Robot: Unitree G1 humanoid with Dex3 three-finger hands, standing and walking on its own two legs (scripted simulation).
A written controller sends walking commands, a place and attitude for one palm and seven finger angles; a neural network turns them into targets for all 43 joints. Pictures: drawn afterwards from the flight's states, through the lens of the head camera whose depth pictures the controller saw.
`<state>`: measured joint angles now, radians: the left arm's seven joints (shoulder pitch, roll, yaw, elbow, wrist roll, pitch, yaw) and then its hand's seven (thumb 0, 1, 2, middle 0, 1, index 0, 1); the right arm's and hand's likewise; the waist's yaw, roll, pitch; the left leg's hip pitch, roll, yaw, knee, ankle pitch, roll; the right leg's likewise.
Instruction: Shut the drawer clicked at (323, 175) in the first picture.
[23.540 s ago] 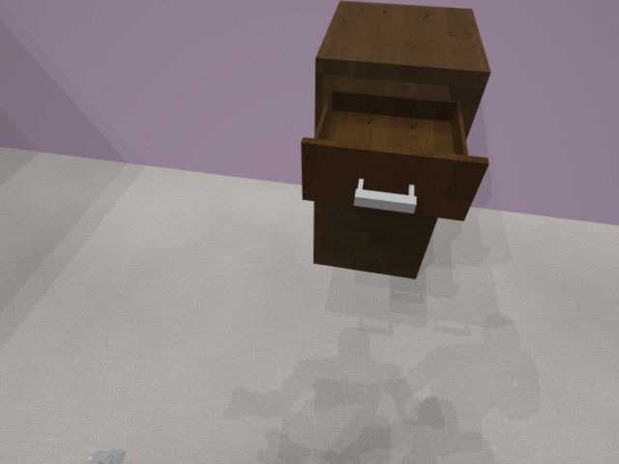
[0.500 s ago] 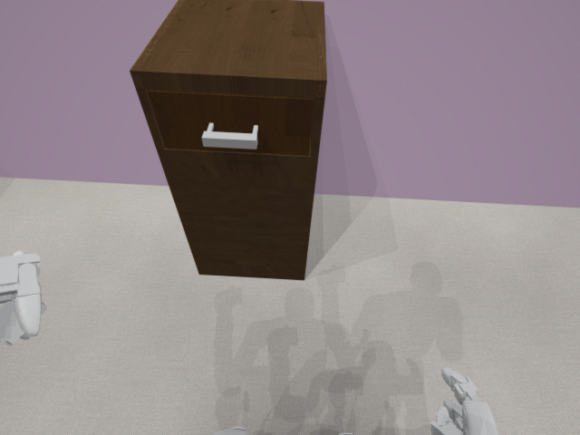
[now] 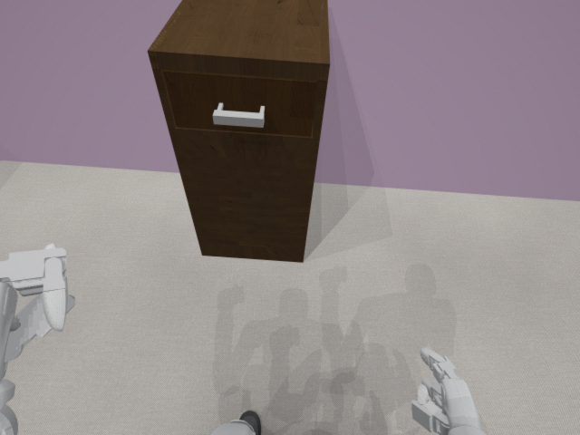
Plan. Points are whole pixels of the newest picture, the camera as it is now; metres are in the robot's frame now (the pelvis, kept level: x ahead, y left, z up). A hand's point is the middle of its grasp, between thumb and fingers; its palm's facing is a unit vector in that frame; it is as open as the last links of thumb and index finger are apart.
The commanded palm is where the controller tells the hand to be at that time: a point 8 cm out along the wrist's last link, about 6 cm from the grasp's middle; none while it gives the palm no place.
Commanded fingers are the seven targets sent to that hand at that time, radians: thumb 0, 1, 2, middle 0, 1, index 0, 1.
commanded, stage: stop stepping back and stand still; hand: left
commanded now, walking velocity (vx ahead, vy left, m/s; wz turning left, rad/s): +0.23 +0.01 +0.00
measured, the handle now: (240, 113) +0.82 +0.19 -0.04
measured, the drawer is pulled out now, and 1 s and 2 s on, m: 0.00 0.00 0.00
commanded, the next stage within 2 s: let the arm hang, fingers relaxed in 0.86 s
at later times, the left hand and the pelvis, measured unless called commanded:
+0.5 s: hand out of the picture +0.10 +0.26 +0.20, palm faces +0.29 -0.84 -0.46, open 3.3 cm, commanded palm +0.07 +0.31 +0.19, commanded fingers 0.00 0.90 0.90 -1.40 -1.60 -1.40 -1.60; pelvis -0.07 +0.04 +0.00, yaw -2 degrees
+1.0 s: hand out of the picture +0.10 +0.29 +0.15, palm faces +0.35 -0.81 -0.47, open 3.2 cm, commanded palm none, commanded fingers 0.00 0.90 0.90 -1.28 -1.47 -1.28 -1.47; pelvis -0.10 +0.05 -0.01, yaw +1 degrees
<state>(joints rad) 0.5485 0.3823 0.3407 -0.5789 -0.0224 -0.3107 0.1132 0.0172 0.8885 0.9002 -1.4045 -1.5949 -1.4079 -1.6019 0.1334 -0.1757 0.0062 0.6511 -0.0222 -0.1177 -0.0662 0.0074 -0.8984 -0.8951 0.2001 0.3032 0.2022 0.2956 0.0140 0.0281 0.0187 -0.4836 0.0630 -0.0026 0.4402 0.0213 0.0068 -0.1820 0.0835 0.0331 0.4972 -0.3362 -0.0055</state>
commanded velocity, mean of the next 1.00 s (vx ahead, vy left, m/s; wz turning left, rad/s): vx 0.13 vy -0.05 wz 0.00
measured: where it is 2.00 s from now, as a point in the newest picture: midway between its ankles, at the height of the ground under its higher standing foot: outside the picture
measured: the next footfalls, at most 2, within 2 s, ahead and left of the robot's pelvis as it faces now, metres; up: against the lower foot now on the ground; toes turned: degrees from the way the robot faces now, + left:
left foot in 0.60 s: -0.03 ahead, +0.17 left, +0.00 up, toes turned +2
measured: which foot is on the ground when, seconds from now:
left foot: down 0.00-0.40, up 0.42-0.58, down 0.60-1.00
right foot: down 0.00-1.00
